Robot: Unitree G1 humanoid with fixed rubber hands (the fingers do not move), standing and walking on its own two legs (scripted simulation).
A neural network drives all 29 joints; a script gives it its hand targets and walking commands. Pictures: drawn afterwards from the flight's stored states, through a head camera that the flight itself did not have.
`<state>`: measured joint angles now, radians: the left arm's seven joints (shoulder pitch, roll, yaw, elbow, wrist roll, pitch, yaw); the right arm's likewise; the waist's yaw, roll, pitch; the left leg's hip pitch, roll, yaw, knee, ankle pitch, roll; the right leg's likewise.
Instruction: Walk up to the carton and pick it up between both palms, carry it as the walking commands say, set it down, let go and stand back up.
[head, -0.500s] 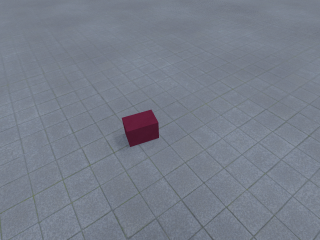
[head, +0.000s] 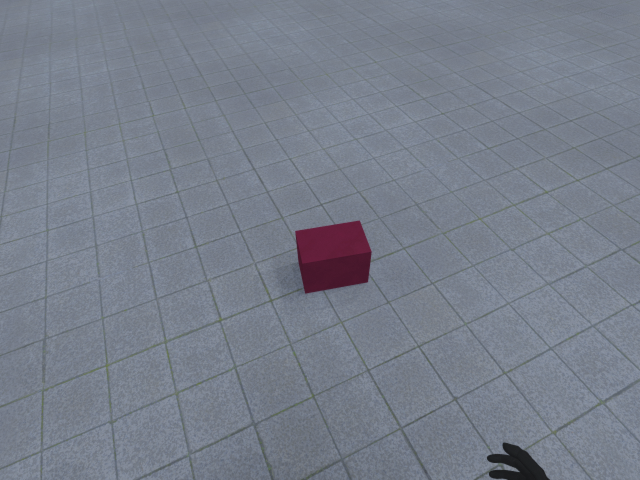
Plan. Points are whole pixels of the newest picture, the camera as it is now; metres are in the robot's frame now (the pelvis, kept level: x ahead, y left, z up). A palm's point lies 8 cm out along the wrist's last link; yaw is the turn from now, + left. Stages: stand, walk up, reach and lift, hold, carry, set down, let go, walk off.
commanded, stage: walk up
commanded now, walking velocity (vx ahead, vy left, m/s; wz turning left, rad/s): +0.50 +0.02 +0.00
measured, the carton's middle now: (332, 257) +1.01 +0.10 -0.68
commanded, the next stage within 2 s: none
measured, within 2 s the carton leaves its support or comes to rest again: neither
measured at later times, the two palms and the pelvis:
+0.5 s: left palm (247, 304) +0.43 +0.20 -0.11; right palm out of the picture +0.14 -0.27 -0.14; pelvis +0.24 -0.03 -0.01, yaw +0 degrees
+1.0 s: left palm (207, 355) +0.34 +0.26 -0.15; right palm (476, 275) +0.54 -0.21 -0.13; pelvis +0.42 +0.02 -0.01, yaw +0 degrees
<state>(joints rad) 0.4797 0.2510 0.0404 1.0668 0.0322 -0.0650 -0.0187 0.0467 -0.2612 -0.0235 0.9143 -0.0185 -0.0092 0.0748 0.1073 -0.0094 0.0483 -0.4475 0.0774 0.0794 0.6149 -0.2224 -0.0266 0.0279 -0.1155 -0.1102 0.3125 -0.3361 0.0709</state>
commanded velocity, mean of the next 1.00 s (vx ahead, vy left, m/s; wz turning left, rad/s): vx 0.40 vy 0.03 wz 0.01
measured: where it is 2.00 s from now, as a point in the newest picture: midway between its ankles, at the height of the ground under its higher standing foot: (350, 393)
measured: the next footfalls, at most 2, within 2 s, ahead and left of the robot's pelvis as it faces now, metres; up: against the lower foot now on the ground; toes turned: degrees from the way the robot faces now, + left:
left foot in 0.04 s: +0.14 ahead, +0.14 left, +0.00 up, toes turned +6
right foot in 0.50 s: +0.39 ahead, -0.16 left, +0.00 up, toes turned -9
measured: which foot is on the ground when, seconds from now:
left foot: up 0.00-0.02, down 0.04-0.50, up 0.52-0.96, down 0.98-1.00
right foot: down 0.00-0.04, up 0.06-0.48, down 0.50-0.98, up 1.00-1.00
